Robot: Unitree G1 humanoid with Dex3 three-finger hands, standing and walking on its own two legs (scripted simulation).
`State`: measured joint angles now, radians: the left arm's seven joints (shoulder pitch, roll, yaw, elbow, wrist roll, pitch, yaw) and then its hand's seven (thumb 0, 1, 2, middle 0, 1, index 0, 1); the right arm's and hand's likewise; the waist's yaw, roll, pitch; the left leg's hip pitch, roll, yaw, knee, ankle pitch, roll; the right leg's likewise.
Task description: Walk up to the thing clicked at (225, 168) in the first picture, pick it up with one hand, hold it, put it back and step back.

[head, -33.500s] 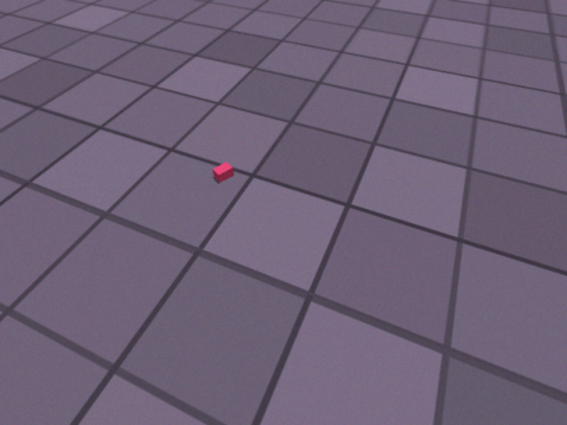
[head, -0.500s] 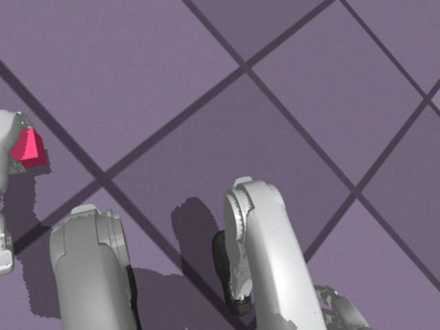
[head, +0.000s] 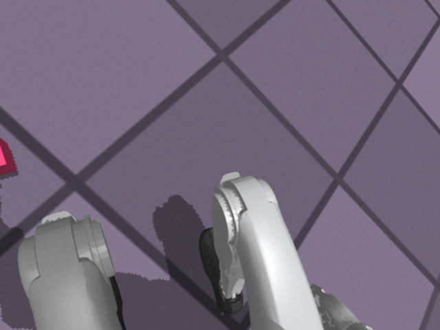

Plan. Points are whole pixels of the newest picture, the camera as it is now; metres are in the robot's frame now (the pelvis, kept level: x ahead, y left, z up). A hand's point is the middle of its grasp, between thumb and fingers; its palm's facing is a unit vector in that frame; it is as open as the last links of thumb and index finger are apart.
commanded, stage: rest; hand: left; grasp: from above
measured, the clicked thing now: out of the picture +0.43 +0.33 -0.23
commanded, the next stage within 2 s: open in 0.96 s
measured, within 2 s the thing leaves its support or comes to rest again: rests again in 0.64 s
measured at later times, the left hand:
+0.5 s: hand out of the picture +0.43 +0.33 -0.22, palm faces -0.42 -0.15 -0.89, open 8.5 cm
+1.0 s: hand out of the picture +0.43 +0.33 -0.23, palm faces -0.42 -0.16 -0.89, open 8.5 cm
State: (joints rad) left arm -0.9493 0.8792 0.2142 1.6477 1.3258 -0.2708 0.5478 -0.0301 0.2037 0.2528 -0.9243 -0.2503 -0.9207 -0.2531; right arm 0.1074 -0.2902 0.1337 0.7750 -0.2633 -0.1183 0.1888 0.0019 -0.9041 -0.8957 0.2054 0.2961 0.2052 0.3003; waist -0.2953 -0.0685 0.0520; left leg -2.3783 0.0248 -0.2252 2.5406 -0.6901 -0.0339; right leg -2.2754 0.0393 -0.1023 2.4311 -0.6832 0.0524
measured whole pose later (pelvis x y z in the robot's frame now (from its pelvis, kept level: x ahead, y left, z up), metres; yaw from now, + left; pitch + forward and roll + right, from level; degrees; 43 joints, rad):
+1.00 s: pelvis +0.00 +0.01 -0.01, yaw -3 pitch +26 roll -13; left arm -0.98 0.97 0.17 1.77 1.31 -0.27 0.66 -0.03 0.18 0.27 -0.94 -0.24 -0.94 -0.24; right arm 0.06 -0.32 0.24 0.75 -0.32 -0.23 0.27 0.00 -0.91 -0.90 0.20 0.30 0.20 0.30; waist -0.34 -0.12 0.12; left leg -2.36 0.03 -0.28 2.60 -0.72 -0.02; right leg -2.23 0.06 -0.14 2.44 -0.69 0.07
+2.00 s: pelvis +0.00 +0.01 +0.00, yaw -4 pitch +26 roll -14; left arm -0.97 0.99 0.16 1.74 1.29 -0.27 0.64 0.00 -0.31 0.85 -0.29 -0.78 -0.27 -0.80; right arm 0.06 -0.33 0.27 0.73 -0.31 -0.26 0.29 0.00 -0.90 -0.90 0.20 0.30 0.20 0.30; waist -0.34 -0.13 0.15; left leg -2.35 0.02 -0.29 2.59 -0.72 -0.02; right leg -2.22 0.06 -0.15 2.42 -0.68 0.07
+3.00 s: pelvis -0.02 +0.00 +0.04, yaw +3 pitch +31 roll -8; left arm -0.96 0.81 0.05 1.48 1.25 -0.30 0.32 0.00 -0.35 0.88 -0.23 -0.86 -0.22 -0.87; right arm 0.14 -0.32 0.11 0.72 -0.15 -0.04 0.13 0.00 -0.90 -0.90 0.20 0.30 0.20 0.30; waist -0.23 -0.02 -0.03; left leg -2.29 0.02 -0.17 2.37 -0.62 -0.02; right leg -2.20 0.01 -0.07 2.30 -0.64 0.04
